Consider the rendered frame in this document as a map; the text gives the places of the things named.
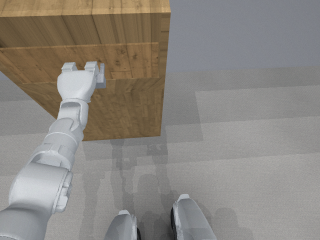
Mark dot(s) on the handle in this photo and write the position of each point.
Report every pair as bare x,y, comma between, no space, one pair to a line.
100,78

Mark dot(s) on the robot right shin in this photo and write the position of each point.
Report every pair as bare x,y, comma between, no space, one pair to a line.
179,231

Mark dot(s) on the robot left upper arm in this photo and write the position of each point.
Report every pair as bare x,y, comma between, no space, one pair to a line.
42,190

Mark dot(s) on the drawer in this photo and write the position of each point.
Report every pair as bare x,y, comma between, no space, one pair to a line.
37,64

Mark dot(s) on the cabinet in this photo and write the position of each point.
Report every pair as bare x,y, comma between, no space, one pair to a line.
127,107

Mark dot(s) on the left robot hand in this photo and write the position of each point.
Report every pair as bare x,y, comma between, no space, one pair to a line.
78,84

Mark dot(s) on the robot left forearm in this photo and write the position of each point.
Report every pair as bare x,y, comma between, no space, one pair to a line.
62,141

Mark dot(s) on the robot left thigh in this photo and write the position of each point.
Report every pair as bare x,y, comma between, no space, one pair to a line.
122,227

